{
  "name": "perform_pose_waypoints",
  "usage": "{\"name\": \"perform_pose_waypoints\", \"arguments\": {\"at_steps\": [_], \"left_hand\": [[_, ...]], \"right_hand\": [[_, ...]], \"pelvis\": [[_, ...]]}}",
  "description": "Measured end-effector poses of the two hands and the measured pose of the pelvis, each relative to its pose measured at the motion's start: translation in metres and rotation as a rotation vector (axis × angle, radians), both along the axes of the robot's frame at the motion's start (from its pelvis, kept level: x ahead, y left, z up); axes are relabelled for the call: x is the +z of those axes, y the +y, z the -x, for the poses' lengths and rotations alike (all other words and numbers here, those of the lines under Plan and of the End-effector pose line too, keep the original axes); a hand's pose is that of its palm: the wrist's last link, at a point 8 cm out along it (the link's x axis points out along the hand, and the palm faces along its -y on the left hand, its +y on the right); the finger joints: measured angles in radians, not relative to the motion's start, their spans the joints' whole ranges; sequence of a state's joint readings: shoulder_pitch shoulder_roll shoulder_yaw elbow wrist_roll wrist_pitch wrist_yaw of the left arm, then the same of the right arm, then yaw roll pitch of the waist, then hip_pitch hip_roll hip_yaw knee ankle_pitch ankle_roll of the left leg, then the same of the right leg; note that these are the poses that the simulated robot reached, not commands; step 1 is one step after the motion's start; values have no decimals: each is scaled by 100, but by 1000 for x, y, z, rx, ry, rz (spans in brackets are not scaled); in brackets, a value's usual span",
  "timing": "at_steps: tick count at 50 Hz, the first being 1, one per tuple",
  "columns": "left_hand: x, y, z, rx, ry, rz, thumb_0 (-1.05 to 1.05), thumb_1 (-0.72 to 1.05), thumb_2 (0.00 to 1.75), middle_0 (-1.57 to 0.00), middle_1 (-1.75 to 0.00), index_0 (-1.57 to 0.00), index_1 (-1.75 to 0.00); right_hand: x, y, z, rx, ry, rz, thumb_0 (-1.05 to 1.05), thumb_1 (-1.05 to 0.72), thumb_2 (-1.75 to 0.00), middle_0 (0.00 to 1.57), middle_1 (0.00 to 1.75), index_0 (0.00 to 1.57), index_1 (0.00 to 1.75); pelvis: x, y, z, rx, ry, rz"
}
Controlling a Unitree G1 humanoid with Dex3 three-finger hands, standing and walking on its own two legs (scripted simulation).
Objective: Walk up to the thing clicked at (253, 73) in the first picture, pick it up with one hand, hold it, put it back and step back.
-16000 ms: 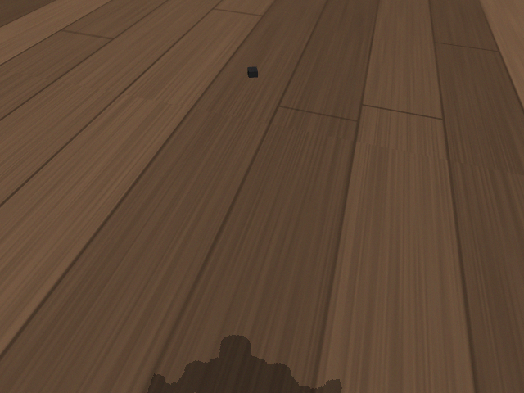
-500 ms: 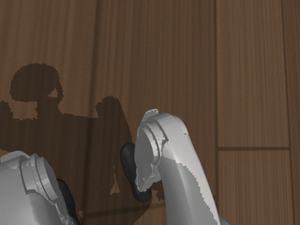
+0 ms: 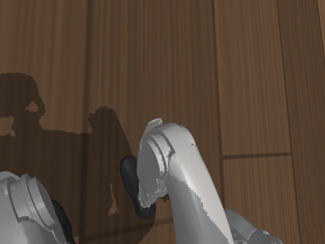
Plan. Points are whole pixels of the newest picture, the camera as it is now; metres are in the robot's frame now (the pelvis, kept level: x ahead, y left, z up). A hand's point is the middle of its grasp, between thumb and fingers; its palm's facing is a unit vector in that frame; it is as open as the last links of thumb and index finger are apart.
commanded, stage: rest palm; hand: left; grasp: from above
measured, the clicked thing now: out of the picture +0.45 +0.29 -0.28
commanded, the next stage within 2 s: close in 0.22 s
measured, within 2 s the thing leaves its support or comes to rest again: neither
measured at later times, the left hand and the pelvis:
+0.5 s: hand out of the picture +0.44 +0.28 -0.25, palm faces -0.42 -0.10 -0.90, open 13.3 cm; pelvis -0.01 +0.00 +0.00, yaw -1 degrees
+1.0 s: hand out of the picture +0.44 +0.29 -0.26, palm faces -0.48 -0.15 -0.86, open 12.3 cm; pelvis +0.00 +0.00 +0.01, yaw -1 degrees
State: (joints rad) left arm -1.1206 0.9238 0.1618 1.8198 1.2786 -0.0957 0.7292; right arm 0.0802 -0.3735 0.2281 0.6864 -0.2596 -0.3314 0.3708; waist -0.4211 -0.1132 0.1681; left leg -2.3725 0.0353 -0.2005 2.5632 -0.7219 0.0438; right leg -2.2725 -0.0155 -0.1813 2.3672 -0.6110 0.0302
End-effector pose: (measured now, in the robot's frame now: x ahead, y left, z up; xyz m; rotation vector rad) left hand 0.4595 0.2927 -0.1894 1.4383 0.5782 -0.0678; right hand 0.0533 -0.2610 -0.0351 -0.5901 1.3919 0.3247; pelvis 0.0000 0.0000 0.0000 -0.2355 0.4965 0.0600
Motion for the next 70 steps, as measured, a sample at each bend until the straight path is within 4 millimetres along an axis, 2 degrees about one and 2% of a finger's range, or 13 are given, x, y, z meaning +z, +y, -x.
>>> {"name": "perform_pose_waypoints", "arguments": {"at_steps": [5, 10, 18, 25, 31, 38, 41, 47, 55, 62, 70], "left_hand": [[-12, 11, 5, 21, 99, 1, 0, -52, 97, -9, -97, -9, -97], [-16, 13, 13, -26, 128, 25, 0, -51, 96, -10, -99, -9, -98], [-8, -2, 17, -141, 77, 89, 0, -47, 95, -11, -100, -11, -98], [-2, -12, 17, -219, 7, 40, 0, -37, 90, -14, -97, -18, -94], [4, -5, 7, -136, -46, -14, 0, -32, 86, -17, -94, -21, -90], [-10, 8, 4, 5, 51, 13, 0, -30, 83, -19, -91, -23, -88], [-15, 10, 6, -15, 89, 17, 0, -29, 82, -20, -91, -24, -87], [-12, 11, 7, -69, 98, 30, 0, -23, 77, -24, -90, -27, -85], [-10, -5, 15, -150, 74, 63, 0, -12, 72, -29, -88, -35, -82], [-2, -4, 10, -166, -3, 15, 0, -1, 67, -36, -86, -43, -79], [-6, 2, 7, -57, 28, 20, 0, 5, 60, -42, -81, -49, -73]], "right_hand": [[-8, 3, 12, -44, 49, -20, 0, -92, -91, 20, 30, 20, 30], [-13, 11, 22, -57, 110, -50, 0, -92, -91, 20, 30, 20, 30], [-10, 15, 20, -35, 86, -25, 0, -92, -91, 20, 30, 20, 30], [1, 10, 14, 2, 25, 23, 0, -90, -90, 20, 30, 20, 30], [13, 5, 12, 15, 9, 37, 0, -90, -90, 20, 30, 20, 30], [17, 4, 21, -19, 43, 35, 0, -90, -90, 20, 30, 20, 30], [13, 7, 25, -31, 72, 20, 0, -90, -90, 20, 30, 20, 30], [3, 15, 24, -29, 96, -22, 0, -91, -90, 20, 30, 20, 30], [-5, 21, 14, 7, 41, -37, 0, -90, -90, 20, 30, 20, 30], [1, 16, 12, 32, 11, -6, 0, -90, -90, 20, 30, 20, 30], [15, 7, 22, 9, 34, 25, 0, -90, -90, 20, 30, 20, 30]], "pelvis": [[0, -2, -3, 0, 7, -5], [3, -4, -4, 1, 5, -10], [4, -3, -1, -7, -23, 7], [3, 0, 5, -15, -41, 16], [6, 2, 7, -13, -27, 17], [5, 2, 4, -8, -6, 19], [6, 1, 1, -6, -5, 14], [6, -2, -2, -4, -9, 10], [5, -1, 3, -12, -35, 16], [5, -1, 8, -14, -46, 14], [7, 1, 8, -12, -26, 19]]}}
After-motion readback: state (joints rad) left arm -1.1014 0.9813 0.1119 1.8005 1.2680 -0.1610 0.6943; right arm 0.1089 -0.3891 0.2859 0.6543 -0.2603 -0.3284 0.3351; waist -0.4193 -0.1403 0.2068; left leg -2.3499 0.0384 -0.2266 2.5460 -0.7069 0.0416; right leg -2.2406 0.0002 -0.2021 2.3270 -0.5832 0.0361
